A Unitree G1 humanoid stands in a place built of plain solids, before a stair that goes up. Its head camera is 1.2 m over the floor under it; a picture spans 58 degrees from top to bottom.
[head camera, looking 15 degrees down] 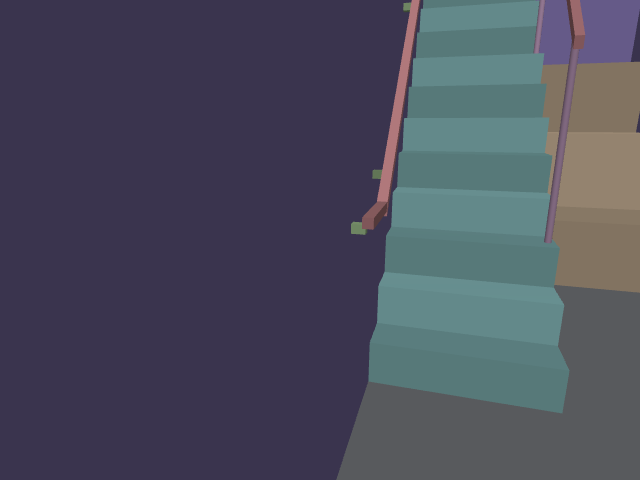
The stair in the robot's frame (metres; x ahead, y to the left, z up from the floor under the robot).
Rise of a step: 0.21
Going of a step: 0.21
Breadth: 0.84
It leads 16 degrees to the right of straight ahead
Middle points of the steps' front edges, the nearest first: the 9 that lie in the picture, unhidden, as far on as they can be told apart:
1.72 -0.64 0.21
1.93 -0.70 0.41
2.14 -0.76 0.62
2.34 -0.82 0.82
2.55 -0.88 1.03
2.75 -0.94 1.24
2.96 -1.00 1.44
3.16 -1.06 1.65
3.37 -1.12 1.85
